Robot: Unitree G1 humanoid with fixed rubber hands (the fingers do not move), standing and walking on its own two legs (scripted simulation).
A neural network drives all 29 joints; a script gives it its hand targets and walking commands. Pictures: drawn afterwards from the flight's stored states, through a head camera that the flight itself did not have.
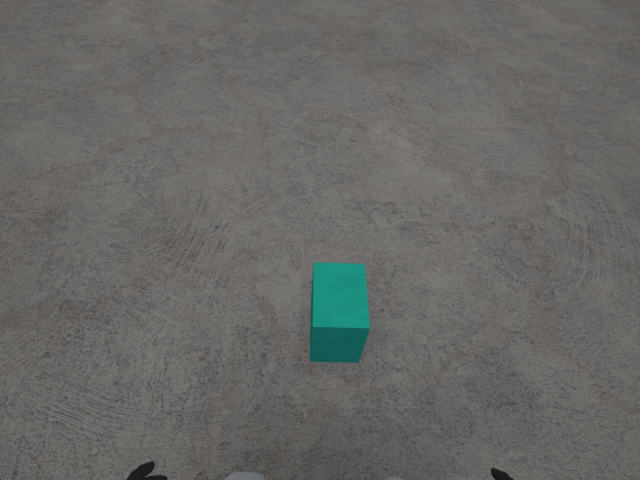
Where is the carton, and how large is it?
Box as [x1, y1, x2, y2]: [310, 262, 369, 362]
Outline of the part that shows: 314,262 311,294 310,361 357,362 369,329 364,264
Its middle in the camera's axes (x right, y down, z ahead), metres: +0.05 +0.23 +1.23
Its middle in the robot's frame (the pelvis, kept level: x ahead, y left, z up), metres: +0.66 -0.07 -0.63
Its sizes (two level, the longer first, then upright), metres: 0.219 0.160 0.251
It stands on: the floor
